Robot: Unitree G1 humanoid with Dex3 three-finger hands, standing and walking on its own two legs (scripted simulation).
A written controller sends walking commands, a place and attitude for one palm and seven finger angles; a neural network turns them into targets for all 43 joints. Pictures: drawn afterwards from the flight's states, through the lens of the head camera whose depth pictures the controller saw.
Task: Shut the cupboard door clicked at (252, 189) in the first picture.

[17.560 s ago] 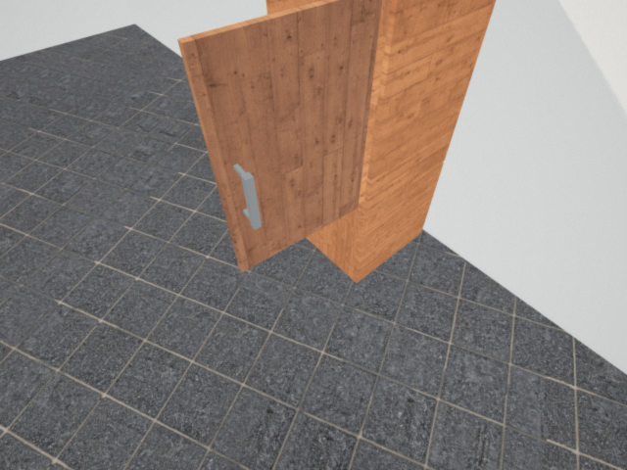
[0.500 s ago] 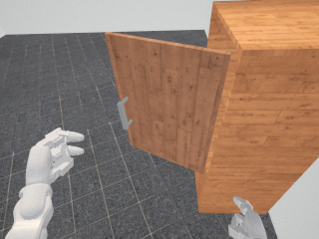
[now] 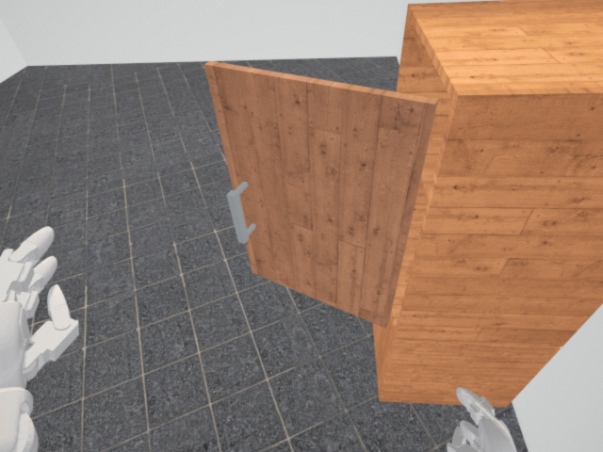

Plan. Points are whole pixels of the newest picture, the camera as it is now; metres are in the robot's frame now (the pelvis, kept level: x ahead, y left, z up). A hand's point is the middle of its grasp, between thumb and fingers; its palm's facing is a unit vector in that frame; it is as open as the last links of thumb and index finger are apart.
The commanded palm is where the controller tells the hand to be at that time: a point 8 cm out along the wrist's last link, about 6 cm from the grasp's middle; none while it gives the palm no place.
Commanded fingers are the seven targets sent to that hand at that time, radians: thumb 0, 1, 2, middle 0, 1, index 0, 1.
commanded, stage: draw the hand back to the body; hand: left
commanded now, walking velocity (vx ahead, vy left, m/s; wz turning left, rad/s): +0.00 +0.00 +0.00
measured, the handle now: (243, 213) +0.62 +0.23 -0.08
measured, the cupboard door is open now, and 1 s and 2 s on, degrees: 65 65 65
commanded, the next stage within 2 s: step back with the hand held close in 0.14 s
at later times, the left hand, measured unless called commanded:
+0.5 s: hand (75, 322) +0.20 +0.27 +0.14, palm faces +0.38 -0.80 -0.46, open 7.4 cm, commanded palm +0.14 +0.32 +0.17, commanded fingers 0.00 0.90 0.90 -0.20 -0.30 -0.20 -0.30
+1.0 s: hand (23, 375) +0.14 +0.29 +0.15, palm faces +0.45 -0.78 -0.44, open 7.4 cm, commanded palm +0.07 +0.32 +0.17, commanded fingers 0.00 0.90 0.90 -0.20 -0.30 -0.20 -0.30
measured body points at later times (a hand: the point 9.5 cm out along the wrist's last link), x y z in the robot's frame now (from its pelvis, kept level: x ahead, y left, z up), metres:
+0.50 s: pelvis +0.00 +0.02 +0.00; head +0.01 +0.00 +0.45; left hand +0.17 +0.31 +0.17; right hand +0.16 -0.24 -0.10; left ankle -0.01 +0.11 -0.74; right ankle +0.00 -0.11 -0.74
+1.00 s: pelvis -0.07 +0.02 -0.02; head -0.06 +0.03 +0.43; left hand +0.11 +0.33 +0.17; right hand +0.10 -0.22 -0.10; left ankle -0.01 +0.11 -0.74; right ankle +0.00 -0.11 -0.74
